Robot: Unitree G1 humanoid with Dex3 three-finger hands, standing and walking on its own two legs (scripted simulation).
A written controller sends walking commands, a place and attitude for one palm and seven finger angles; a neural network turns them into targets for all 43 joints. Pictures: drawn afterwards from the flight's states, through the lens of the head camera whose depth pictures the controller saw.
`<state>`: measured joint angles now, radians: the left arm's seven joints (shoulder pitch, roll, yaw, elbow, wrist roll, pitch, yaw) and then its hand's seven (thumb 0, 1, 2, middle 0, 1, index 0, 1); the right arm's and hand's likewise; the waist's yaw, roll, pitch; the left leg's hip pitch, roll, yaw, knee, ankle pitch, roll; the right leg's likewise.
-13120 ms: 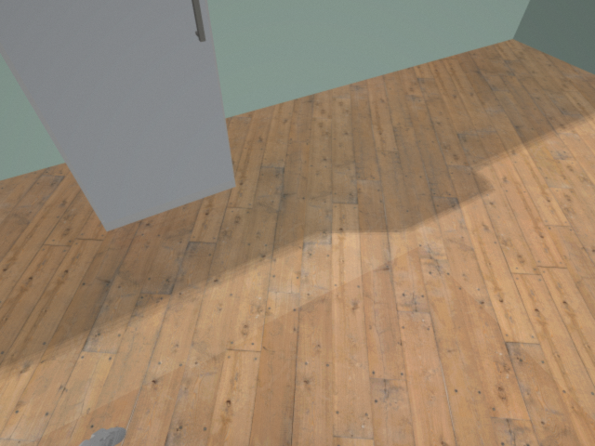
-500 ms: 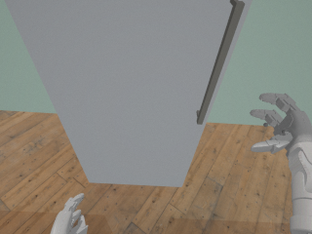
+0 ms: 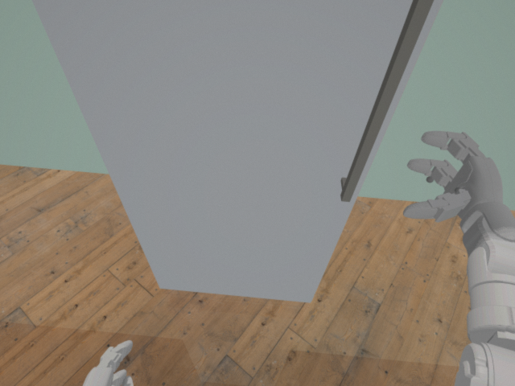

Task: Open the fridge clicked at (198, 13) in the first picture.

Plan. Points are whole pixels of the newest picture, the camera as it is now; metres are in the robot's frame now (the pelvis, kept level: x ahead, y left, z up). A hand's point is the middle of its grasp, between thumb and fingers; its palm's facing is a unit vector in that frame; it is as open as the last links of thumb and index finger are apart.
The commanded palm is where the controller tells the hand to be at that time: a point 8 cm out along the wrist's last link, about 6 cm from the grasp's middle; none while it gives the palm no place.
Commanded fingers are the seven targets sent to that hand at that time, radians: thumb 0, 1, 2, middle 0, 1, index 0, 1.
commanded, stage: move the hooked fingers beside the handle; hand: right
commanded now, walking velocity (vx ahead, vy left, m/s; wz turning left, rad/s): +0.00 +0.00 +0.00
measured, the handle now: (372, 116) +0.51 -0.14 +0.18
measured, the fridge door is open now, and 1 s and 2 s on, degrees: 0 0 0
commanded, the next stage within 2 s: feel for the door with the fingertips in 1.16 s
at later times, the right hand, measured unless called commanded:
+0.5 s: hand (408, 153) +0.45 -0.20 +0.15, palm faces +0.01 +1.00 +0.00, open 14.0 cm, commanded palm +0.42 -0.25 +0.15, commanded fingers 0.00 0.50 -0.30 0.30 1.20 0.30 1.20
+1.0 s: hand (405, 158) +0.45 -0.19 +0.15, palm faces +0.01 +1.00 +0.01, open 14.0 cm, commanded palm +0.42 -0.25 +0.15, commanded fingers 0.00 0.50 -0.30 0.30 1.20 0.30 1.20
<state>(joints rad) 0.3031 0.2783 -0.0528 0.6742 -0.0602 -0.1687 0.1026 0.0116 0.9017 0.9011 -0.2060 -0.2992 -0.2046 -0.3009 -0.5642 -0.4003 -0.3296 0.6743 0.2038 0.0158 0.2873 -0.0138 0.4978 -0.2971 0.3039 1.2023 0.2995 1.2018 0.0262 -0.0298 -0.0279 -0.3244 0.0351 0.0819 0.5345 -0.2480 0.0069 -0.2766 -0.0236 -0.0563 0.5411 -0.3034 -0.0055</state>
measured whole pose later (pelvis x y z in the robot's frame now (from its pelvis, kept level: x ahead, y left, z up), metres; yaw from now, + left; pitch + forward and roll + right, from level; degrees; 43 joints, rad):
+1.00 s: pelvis +0.00 -0.01 +0.00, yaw +1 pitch +6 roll +0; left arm 0.35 0.27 -0.04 0.66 -0.05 -0.10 0.06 0.01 0.90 0.90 -0.21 -0.30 -0.20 -0.30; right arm -0.75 -0.40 -0.32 0.91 0.16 -0.10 0.24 -0.01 0.50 -0.30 0.30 1.20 0.30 1.20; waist 0.06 -0.02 -0.05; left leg -0.41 0.03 0.06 0.57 -0.25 0.00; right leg -0.36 -0.03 -0.07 0.59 -0.33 -0.01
